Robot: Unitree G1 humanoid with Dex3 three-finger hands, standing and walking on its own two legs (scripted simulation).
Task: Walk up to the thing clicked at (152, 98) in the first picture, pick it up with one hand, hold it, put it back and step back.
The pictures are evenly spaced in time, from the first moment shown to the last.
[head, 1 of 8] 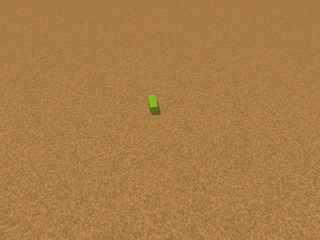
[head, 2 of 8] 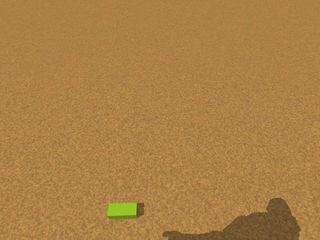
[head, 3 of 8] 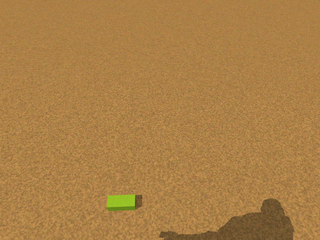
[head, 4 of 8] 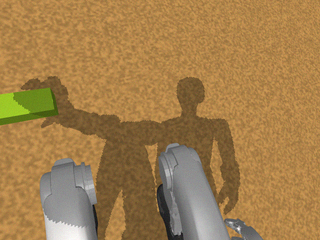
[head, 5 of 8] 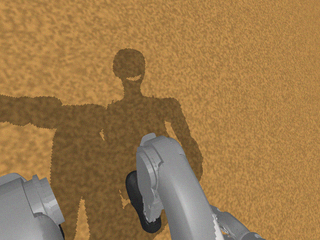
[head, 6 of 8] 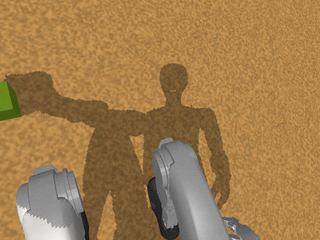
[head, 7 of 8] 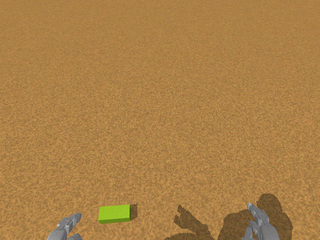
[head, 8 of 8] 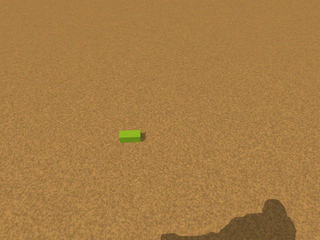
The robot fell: no
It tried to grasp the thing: yes
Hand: left
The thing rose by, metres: 0.68
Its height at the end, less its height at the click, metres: +0.00
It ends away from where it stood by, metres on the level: 0.02
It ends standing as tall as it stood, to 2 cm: yes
